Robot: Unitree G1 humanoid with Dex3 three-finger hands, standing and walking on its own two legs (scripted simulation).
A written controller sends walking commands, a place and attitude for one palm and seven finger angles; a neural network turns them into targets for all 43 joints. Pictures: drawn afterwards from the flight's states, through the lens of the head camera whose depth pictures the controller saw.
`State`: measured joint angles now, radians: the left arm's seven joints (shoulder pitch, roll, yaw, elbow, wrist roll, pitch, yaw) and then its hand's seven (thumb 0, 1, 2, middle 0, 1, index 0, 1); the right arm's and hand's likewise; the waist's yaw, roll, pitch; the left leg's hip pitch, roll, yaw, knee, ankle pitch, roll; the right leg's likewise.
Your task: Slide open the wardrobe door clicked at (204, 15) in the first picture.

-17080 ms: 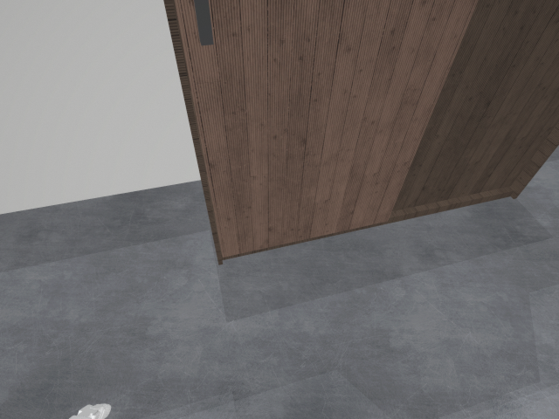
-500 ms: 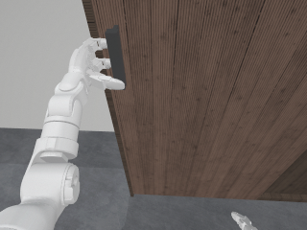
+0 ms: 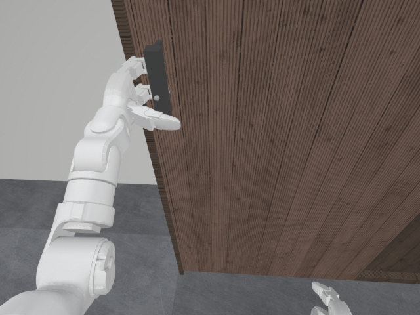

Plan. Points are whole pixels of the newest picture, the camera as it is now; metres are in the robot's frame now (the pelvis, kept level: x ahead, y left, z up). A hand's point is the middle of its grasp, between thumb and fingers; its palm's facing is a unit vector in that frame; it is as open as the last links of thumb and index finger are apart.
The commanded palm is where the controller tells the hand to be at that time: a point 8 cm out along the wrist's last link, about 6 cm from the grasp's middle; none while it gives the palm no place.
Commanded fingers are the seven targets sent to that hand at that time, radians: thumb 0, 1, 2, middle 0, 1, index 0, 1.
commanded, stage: slide the fingers in behind the handle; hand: left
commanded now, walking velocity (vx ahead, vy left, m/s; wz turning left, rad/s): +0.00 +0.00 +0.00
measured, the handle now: (162, 85) +0.47 +0.13 +0.24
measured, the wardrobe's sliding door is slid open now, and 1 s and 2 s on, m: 0.00 0.00 0.00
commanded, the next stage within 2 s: grip the handle and tug to test in 0.88 s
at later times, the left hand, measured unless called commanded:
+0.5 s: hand (167, 98) +0.41 +0.11 +0.24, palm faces +0.00 -1.00 +0.01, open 14.0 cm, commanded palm +0.39 +0.16 +0.24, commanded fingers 0.00 -0.50 0.30 -0.30 -1.20 -0.30 -1.20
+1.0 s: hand (168, 98) +0.42 +0.10 +0.24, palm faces +0.00 -1.00 +0.00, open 14.1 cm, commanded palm +0.39 +0.16 +0.24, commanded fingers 0.00 -0.41 0.34 -0.31 -1.21 -0.31 -1.21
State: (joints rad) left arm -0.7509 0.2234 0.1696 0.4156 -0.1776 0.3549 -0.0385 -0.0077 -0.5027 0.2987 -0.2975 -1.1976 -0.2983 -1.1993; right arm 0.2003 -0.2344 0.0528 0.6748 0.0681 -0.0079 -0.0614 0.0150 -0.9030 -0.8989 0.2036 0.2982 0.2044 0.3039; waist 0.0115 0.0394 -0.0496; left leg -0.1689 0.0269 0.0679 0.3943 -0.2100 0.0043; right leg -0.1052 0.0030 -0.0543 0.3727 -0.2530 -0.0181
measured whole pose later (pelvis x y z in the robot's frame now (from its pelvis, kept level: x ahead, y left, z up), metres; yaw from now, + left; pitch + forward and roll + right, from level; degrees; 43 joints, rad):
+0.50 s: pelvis +0.00 -0.01 +0.00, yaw +0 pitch -1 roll +0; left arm -0.78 0.19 0.15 0.44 -0.17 0.37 0.00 -0.01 -0.50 0.30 -0.29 -1.20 -0.30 -1.20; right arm 0.19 -0.23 0.05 0.69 0.06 0.01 -0.07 0.01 -0.90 -0.90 0.20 0.30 0.20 0.30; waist 0.01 0.04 -0.05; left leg -0.16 0.03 0.06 0.39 -0.20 0.00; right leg -0.10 0.01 -0.06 0.37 -0.25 -0.03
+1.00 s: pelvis +0.00 +0.00 +0.00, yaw +0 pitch -1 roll +0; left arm -0.78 0.18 0.14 0.45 -0.17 0.36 0.02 -0.01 -0.50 0.30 -0.30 -1.20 -0.28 -1.20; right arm 0.20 -0.23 0.05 0.69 0.06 0.00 -0.06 0.02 -0.90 -0.90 0.20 0.30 0.20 0.30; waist 0.01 0.04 -0.05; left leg -0.17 0.03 0.06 0.39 -0.21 0.00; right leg -0.10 0.01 -0.06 0.37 -0.25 -0.02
